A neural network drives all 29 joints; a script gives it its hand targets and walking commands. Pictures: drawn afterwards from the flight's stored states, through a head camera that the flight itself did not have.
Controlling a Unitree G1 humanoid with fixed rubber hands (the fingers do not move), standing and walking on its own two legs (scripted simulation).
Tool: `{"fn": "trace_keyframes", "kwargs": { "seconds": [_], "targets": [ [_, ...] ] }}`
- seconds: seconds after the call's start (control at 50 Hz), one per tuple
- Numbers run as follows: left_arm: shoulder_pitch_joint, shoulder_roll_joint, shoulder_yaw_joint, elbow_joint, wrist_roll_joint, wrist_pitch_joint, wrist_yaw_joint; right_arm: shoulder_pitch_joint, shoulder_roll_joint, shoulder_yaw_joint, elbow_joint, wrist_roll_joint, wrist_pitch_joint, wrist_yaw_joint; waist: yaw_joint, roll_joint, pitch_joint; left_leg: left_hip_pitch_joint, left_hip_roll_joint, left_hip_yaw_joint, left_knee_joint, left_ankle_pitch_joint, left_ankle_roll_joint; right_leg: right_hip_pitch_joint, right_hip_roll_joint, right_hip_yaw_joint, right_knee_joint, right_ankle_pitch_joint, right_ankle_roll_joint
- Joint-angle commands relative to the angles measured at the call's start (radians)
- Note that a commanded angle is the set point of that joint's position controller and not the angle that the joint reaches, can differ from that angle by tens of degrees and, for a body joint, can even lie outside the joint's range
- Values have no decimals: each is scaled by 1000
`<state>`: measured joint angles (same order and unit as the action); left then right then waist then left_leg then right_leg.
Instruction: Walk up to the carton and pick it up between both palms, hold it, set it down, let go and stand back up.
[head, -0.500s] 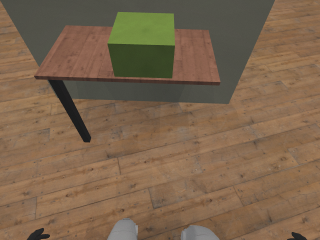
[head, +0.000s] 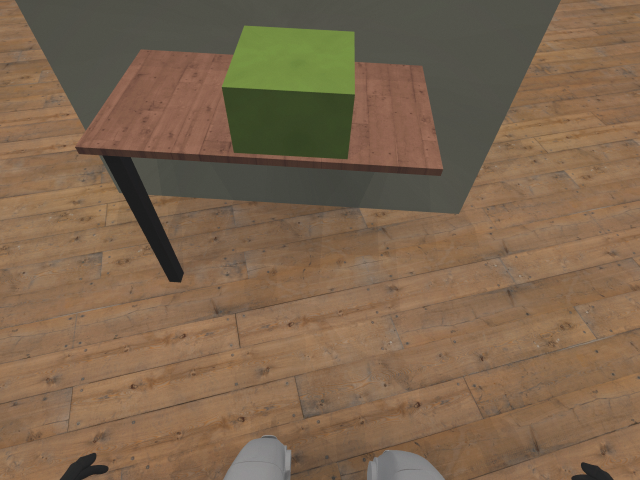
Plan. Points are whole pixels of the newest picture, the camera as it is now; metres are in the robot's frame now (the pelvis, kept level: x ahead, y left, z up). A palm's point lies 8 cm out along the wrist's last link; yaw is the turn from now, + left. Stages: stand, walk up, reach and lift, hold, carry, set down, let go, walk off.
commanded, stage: walk up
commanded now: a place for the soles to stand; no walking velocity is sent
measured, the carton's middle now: (295, 91) +0.88 +0.09 -0.03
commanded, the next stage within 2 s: none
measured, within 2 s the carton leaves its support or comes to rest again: neither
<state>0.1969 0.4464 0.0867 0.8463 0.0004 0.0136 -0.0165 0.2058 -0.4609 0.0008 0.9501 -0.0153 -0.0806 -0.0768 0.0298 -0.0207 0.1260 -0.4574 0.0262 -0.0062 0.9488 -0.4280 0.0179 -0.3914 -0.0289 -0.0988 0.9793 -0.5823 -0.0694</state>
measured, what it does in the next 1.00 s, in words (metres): steps on the spot: left foot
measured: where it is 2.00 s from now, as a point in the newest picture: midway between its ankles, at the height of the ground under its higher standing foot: (288, 433)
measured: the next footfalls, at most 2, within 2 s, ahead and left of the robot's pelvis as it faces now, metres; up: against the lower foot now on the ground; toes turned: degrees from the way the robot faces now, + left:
left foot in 1.00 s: +0.18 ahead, +0.18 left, +0.00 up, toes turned +5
right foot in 1.44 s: +0.27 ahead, -0.06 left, +0.00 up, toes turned -3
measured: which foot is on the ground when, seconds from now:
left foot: down 0.00-0.70, up 0.72-0.98, down 1.00-1.00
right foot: down 0.00-1.00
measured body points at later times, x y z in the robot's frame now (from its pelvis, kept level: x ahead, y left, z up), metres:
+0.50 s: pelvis +0.00 -0.02 +0.00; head +0.02 -0.01 +0.45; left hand +0.08 +0.33 -0.10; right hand +0.11 -0.35 -0.10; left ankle +0.05 +0.12 -0.69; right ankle +0.01 -0.12 -0.69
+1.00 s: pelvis +0.05 +0.04 +0.00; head +0.06 +0.04 +0.45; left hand +0.11 +0.39 -0.09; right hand +0.18 -0.29 -0.10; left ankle +0.14 +0.18 -0.69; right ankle +0.01 -0.12 -0.69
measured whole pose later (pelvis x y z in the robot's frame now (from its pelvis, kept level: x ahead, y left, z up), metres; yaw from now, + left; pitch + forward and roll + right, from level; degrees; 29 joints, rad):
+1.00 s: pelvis +0.05 +0.04 +0.00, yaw +2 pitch -2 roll -3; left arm 0.26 0.46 0.09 0.86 0.00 -0.07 -0.02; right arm 0.16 -0.47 0.00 0.94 -0.02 -0.04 0.05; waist 0.03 0.05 0.05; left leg -0.57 0.10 -0.02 0.95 -0.43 0.00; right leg -0.30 -0.08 -0.10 0.91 -0.57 -0.03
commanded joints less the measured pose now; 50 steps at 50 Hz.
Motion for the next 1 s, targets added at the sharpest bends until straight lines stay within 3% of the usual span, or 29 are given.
{"fn": "trace_keyframes", "kwargs": {
  "seconds": [0.0,0.02,0.04,0.06,0.08,0.1,0.16,0.18,0.22,0.26,0.3,0.36,0.38,0.42,0.48,0.5,0.56,0.58,0.62,0.64,0.66,0.68,0.7,0.72,0.76,0.86,0.92,0.96,0.98],
  "targets": [
    [50,182,38,27,22,-27,3,-130,-259,-69,-71,-20,9,16,27,177,-82,-133,181,-407,-451,-67,174,145,0,101,-185,98,20],
    [109,177,41,51,17,-33,5,-170,-229,-62,-81,-10,18,23,52,131,-100,-170,141,-311,-386,-103,123,201,-6,106,-317,100,3],
    [113,207,47,50,17,-42,11,-187,-188,-49,-92,-7,24,30,61,27,-114,-239,60,-191,-237,-138,61,256,-90,249,-449,30,-22],
    [126,262,58,38,31,-57,24,-163,-158,-57,-96,4,26,30,69,-88,-88,-290,-39,-80,6,-69,13,245,-261,550,-625,-74,-39],
    [58,311,67,25,33,-65,33,-167,-185,-65,-79,0,30,24,41,-59,-44,-294,-11,-88,49,-122,7,174,-374,651,-687,-90,-83],
    [42,319,67,18,32,-69,34,-147,-237,-72,-62,9,29,25,40,3,-65,-228,2,-93,63,-135,8,143,-365,606,-658,-1,-92],
    [-28,276,52,29,29,-78,37,-71,-194,-69,-35,10,27,40,-14,-19,-71,-126,39,-27,-39,-131,16,138,-318,440,-549,258,-53],
    [-90,267,35,0,26,-71,31,-40,-203,-71,-23,17,14,43,-39,-91,-117,-25,24,5,-120,-75,23,84,-297,377,-498,278,-82],
    [-90,236,25,2,23,-62,21,-25,-192,-75,-23,10,2,48,-57,-17,-124,166,23,-35,-244,121,39,-58,-213,267,-407,260,-49],
    [-71,209,18,-7,9,-52,21,-55,-238,-80,-28,10,-2,44,-23,32,-152,169,88,-196,-329,289,64,-24,-96,156,-302,210,12],
    [-62,184,16,1,7,-40,22,-64,-244,-70,-25,4,-7,42,-37,110,-160,126,184,-423,-392,193,168,-22,-27,120,-163,169,35],
    [-17,215,23,28,14,-57,20,-152,-220,-56,-57,4,9,41,5,69,-151,-54,99,-218,-271,134,84,132,-108,212,-397,161,-11],
    [-18,252,31,37,22,-61,24,-155,-192,-57,-57,19,12,43,9,-73,-133,-100,22,-115,-139,157,38,162,-185,321,-484,180,-48],
    [-26,277,38,21,21,-71,30,-151,-188,-60,-51,15,23,35,3,-106,-88,-123,-9,-8,-4,-86,15,107,-361,489,-570,348,-121],
    [-108,276,25,-12,19,-70,28,-72,-197,-72,-32,4,18,45,-54,-78,-94,-8,24,8,-83,-77,24,38,-317,341,-475,383,-158],
    [-115,250,24,-3,22,-67,26,-38,-181,-62,-10,4,9,49,-67,-63,-132,99,34,1,-211,127,30,0,-249,272,-424,376,-100],
    [-91,201,16,-10,8,-50,23,-40,-262,-75,-8,6,-7,50,-36,118,-206,191,166,-352,-350,385,143,-26,-59,121,-187,277,39],
    [-103,173,15,-15,2,-45,23,-69,-266,-73,-35,7,-3,43,-48,130,-215,156,223,-482,-393,325,225,-23,-13,119,-110,218,49],
    [-45,182,19,9,13,-44,28,-131,-252,-66,-37,8,4,39,-6,161,-143,16,243,-509,-413,206,233,52,3,139,-185,92,24],
    [7,189,20,23,17,-49,27,-183,-228,-61,-51,13,14,37,22,78,-146,-38,181,-424,-340,171,174,113,-46,196,-324,152,28],
    [211,305,69,47,24,-96,19,-235,-251,-99,-122,10,32,85,109,49,-203,-272,53,-262,-149,-304,117,328,-133,406,-505,-317,-57],
    [323,446,104,99,22,-111,20,-304,-219,-95,-144,1,45,95,153,-198,-112,-595,-103,-57,149,-268,39,494,-359,778,-844,-633,-101],
    [212,446,106,54,21,-117,26,-317,-230,-92,-147,-15,47,93,137,-96,-46,-631,-43,-153,230,-147,15,428,-465,893,-899,-643,-111],
    [170,395,106,29,18,-119,28,-234,-241,-86,-114,-18,37,103,101,-1,-64,-596,8,-92,272,-72,1,446,-444,799,-833,-489,-129],
    [138,380,103,42,25,-127,35,-206,-243,-104,-109,-16,38,114,71,33,-54,-521,17,-135,229,-74,6,401,-422,701,-806,-441,-116],
    [83,352,98,-13,31,-134,23,-167,-209,-95,-113,-11,21,133,29,-146,-39,-377,99,31,37,-55,-12,353,-344,381,-625,-42,-176],
    [59,371,96,-41,21,-129,15,-164,-231,-105,-126,-11,17,140,30,-160,-32,-286,90,73,-37,-77,-7,243,-371,400,-615,-39,-198],
    [-29,342,72,-48,25,-114,4,-21,-228,-112,-73,-8,2,138,-85,-167,-112,59,26,126,-211,-15,4,77,-287,229,-429,230,-155],
    [-64,279,49,-57,36,-109,10,171,-240,-140,-21,-15,-6,125,-176,-4,-176,359,-26,130,-223,44,7,-91,-219,158,-195,410,-96]
  ]
}}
